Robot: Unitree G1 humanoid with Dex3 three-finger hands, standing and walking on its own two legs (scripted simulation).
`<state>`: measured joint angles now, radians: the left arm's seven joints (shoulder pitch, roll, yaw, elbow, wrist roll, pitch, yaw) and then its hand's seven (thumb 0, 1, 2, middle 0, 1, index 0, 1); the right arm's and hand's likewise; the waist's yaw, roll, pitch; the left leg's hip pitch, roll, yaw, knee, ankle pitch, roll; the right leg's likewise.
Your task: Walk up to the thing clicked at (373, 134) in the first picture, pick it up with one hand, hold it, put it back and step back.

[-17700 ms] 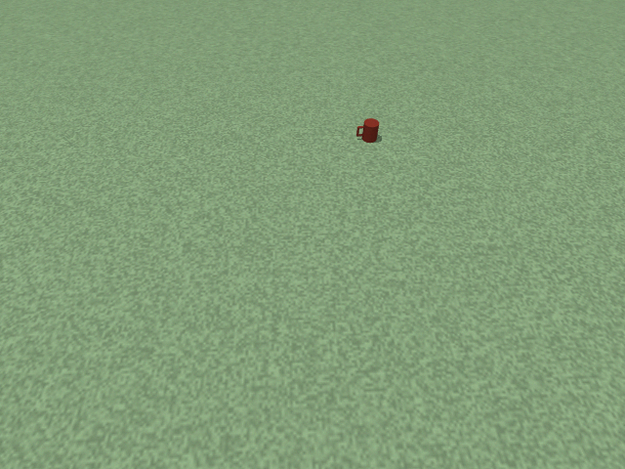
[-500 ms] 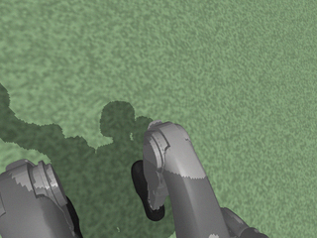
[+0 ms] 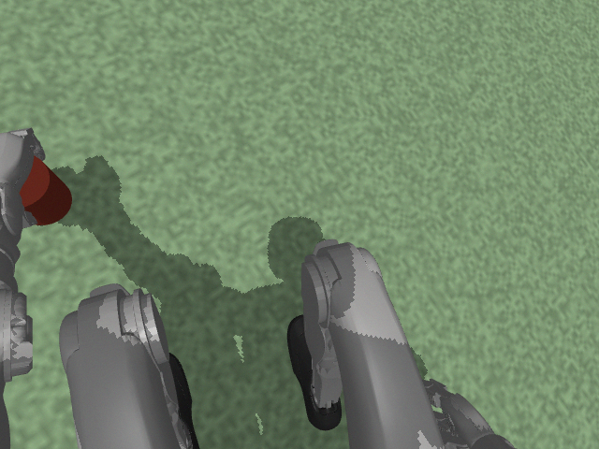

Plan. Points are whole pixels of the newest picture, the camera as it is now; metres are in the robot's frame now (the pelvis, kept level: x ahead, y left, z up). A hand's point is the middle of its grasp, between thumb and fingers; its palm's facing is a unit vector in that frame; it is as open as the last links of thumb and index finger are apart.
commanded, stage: settle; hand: left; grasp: from above
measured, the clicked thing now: (18, 197) +0.47 +0.31 -0.20
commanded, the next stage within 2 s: lift in 0.20 s
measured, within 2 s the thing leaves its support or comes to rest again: neither
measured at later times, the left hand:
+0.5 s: hand out of the picture +0.45 +0.30 -0.10, palm faces -0.44 -0.08 -0.89, open 10.4 cm
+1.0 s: hand out of the picture +0.38 +0.30 +0.05, palm faces -0.43 -0.11 -0.90, open 10.4 cm
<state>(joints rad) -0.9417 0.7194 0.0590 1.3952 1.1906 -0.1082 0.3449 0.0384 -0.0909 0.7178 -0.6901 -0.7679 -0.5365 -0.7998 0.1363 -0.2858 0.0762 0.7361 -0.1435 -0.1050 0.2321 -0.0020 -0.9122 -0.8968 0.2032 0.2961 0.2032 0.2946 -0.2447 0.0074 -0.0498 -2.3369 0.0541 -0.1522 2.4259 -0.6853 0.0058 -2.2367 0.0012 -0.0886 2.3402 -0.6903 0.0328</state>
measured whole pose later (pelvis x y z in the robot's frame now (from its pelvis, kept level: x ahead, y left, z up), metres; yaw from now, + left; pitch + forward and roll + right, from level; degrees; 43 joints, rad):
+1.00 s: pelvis -0.01 +0.01 +0.15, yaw +5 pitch +31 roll -6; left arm -0.59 0.57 -0.05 0.84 1.03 -0.05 0.08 0.04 -0.07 0.61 -0.77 -0.65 -0.63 -0.68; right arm 0.16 -0.26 -0.02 0.67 -0.01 0.03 0.04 0.00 -0.91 -0.90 0.21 0.30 0.21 0.30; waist -0.12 0.05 -0.18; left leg -1.87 0.05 -0.07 1.94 -0.63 0.02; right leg -1.80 -0.02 -0.05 1.88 -0.64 0.04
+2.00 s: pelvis +0.07 +0.02 +0.41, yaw +7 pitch +10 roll -1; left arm -0.33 0.38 -0.18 0.86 0.99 0.03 0.15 0.04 -0.05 0.58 -0.79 -0.61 -0.65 -0.64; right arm 0.27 -0.24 -0.04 0.75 0.04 0.00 -0.05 0.00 -0.90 -0.90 0.21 0.30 0.21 0.30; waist -0.06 0.03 -0.08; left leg -0.63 0.04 0.04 0.83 -0.38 0.01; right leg -0.60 -0.02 -0.01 0.78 -0.37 0.03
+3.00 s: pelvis +0.07 +0.01 +0.44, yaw +7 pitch +2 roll +0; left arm -0.23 0.39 -0.21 0.68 1.00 0.01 0.00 0.03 -0.05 0.56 -0.80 -0.60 -0.65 -0.63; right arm 0.21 -0.26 -0.04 0.69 0.05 0.06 -0.05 0.01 -0.91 -0.90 0.20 0.30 0.20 0.29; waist -0.01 0.05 -0.03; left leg -0.32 0.03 0.06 0.54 -0.26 0.00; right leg -0.31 -0.03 0.01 0.54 -0.26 0.02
